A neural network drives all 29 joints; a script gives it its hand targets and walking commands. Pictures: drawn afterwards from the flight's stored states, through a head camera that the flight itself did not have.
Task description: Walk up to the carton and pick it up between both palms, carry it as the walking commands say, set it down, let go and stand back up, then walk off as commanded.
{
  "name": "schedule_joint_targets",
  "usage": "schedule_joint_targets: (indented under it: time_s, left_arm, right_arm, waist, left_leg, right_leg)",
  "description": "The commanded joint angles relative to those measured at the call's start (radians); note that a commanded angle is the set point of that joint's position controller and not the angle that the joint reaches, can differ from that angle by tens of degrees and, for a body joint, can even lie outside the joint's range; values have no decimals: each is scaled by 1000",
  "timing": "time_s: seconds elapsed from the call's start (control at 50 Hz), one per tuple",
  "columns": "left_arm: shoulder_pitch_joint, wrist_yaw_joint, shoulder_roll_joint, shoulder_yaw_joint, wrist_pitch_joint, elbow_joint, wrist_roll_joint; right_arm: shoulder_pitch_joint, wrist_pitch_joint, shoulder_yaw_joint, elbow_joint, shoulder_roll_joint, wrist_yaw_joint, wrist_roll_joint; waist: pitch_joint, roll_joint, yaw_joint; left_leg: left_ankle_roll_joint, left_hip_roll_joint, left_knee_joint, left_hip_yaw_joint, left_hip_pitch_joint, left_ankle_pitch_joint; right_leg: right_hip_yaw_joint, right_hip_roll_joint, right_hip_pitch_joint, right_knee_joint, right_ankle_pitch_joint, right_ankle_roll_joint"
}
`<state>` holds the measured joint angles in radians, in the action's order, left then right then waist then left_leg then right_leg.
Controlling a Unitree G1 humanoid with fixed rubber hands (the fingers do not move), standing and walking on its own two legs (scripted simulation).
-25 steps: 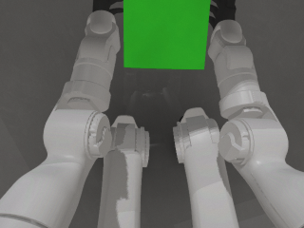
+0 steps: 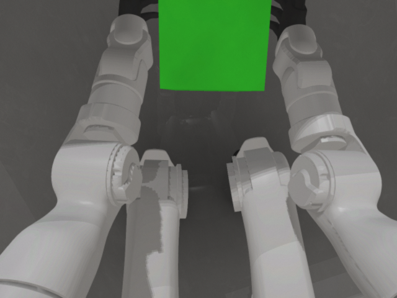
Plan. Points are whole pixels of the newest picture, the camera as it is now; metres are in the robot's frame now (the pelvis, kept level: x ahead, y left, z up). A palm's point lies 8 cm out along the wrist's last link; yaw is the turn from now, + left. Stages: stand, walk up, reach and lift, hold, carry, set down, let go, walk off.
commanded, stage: set down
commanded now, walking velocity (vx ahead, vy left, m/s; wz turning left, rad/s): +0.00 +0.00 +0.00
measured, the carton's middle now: (209, 21) +0.53 -0.04 -0.25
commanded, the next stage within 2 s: none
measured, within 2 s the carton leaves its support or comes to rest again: neither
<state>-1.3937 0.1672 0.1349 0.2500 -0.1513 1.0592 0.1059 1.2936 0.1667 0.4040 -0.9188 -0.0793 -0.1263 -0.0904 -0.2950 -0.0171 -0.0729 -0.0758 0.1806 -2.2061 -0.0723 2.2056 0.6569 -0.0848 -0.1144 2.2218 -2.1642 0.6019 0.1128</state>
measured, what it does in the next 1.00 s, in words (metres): stands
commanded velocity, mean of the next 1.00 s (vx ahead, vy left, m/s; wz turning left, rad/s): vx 0.00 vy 0.00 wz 0.00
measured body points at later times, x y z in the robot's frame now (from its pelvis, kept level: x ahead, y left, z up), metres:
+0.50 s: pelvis +0.00 +0.00 -0.01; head +0.36 -0.01 +0.26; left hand +0.54 +0.08 -0.19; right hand +0.51 -0.17 -0.18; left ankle +0.09 +0.12 -0.34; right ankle +0.11 -0.14 -0.34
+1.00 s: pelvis -0.01 +0.00 +0.00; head +0.36 +0.00 +0.26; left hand +0.54 +0.09 -0.19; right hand +0.51 -0.18 -0.19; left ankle +0.09 +0.12 -0.34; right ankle +0.11 -0.14 -0.34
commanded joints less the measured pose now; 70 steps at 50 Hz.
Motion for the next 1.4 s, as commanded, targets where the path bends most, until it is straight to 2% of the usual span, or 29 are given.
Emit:
schedule_joint_targets:
  time_s: [0.0,0.38,0.64,0.74,0.8,0.86,0.92,0.94,1.02,1.1,1.22,1.32,1.38]
  left_arm:
    - [-519,-250,-882,-289,47,-90,-67]
    - [-490,-263,-821,-237,44,-49,-31]
    - [-452,-247,-701,-196,56,-47,-8]
    - [-433,-223,-582,-174,68,-46,-7]
    - [-408,-193,-439,-148,81,-45,-10]
    - [-332,-131,-154,-88,100,-40,-11]
    - [-243,-50,161,-53,116,-40,-38]
    - [-246,-35,197,-60,116,-41,-61]
    - [-267,-44,189,-147,123,-38,-166]
    - [-281,-60,204,-195,128,-22,-221]
    - [-293,-55,246,-199,124,-45,-233]
    - [-264,-33,246,-191,102,-149,-227]
    - [-228,-24,233,-176,79,-199,-215]
  right_arm:
    - [631,-48,-362,87,816,251,78]
    - [618,-52,-310,37,763,261,61]
    - [575,-79,-261,13,653,238,45]
    - [521,-96,-211,-13,537,208,29]
    - [463,-112,-160,-37,402,172,16]
    - [363,-134,-84,-62,134,104,13]
    - [256,-163,-37,-67,-179,22,58]
    - [253,-168,-38,-69,-225,5,79]
    - [277,-179,-109,-90,-228,2,167]
    - [282,-178,-162,-115,-228,23,216]
    - [282,-174,-175,-89,-270,21,234]
    - [253,-156,-177,20,-278,-5,240]
    - [215,-132,-171,71,-262,-17,229]
  waist:
    - [1051,-47,-24]
    - [960,-44,-19]
    - [968,-44,-11]
    - [981,-49,-14]
    - [995,-54,-21]
    - [1012,-61,-30]
    - [1023,-66,-31]
    - [1032,-70,-34]
    - [1053,-64,-57]
    - [1035,-71,-52]
    - [1130,-74,-45]
    - [1389,-75,-39]
    - [1426,-67,-38]
  left_leg:
    - [59,24,185,115,-383,-403]
    - [65,14,177,113,-358,-357]
    - [56,2,177,109,-375,-362]
    - [45,-8,178,106,-388,-363]
    - [35,-17,179,104,-398,-363]
    - [20,-35,182,100,-423,-366]
    - [9,-57,200,88,-459,-360]
    - [7,-62,203,85,-462,-358]
    - [19,-81,198,87,-424,-340]
    - [26,-100,203,84,-397,-323]
    - [29,-104,212,81,-450,-336]
    - [27,-89,235,106,-588,-398]
    - [31,-78,273,124,-612,-376]
  right_leg:
    - [168,-47,-512,105,-444,-68]
    - [165,-41,-464,98,-394,-73]
    - [160,-36,-474,100,-402,-64]
    - [159,-32,-483,103,-405,-58]
    - [160,-26,-495,108,-407,-52]
    - [166,-13,-508,117,-408,-42]
    - [168,8,-523,136,-400,-33]
    - [165,16,-528,139,-398,-32]
    - [157,31,-536,136,-406,-37]
    - [150,49,-512,139,-393,-46]
    - [152,59,-558,145,-406,-47]
    - [174,45,-702,170,-478,-40]
    - [184,36,-738,209,-465,-39]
